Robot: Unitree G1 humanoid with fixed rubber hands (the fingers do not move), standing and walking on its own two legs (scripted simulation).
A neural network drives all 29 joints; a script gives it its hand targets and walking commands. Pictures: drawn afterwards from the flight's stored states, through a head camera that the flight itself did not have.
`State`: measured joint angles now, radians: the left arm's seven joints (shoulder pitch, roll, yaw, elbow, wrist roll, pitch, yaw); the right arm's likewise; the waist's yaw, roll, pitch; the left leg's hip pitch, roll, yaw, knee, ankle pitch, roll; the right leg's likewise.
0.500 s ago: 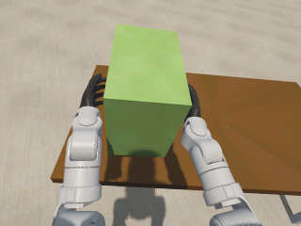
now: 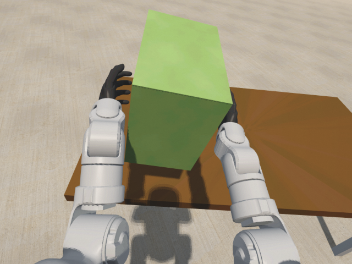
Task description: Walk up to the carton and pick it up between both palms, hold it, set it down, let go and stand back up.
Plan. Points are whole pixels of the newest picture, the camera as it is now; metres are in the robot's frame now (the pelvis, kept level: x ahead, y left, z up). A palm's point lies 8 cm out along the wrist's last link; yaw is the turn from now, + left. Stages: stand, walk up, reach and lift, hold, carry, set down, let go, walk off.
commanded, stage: hold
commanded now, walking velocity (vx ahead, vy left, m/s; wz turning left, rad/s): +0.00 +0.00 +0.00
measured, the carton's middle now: (170, 94) +0.44 +0.00 +0.19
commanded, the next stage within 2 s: none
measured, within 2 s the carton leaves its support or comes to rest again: neither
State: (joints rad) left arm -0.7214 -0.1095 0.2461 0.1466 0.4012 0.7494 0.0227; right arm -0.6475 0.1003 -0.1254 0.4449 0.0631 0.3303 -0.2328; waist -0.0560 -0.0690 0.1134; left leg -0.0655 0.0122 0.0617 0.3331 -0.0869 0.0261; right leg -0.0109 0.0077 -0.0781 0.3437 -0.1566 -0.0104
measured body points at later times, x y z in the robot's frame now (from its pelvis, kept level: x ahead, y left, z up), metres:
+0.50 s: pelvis +0.03 -0.02 +0.00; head +0.00 +0.01 +0.45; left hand +0.40 +0.14 +0.17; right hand +0.41 -0.11 +0.16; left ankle +0.08 +0.10 -0.74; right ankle +0.04 -0.10 -0.74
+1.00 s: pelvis +0.02 +0.00 +0.00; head +0.00 +0.03 +0.45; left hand +0.39 +0.13 +0.18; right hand +0.39 -0.12 +0.16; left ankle +0.08 +0.10 -0.74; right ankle +0.04 -0.10 -0.74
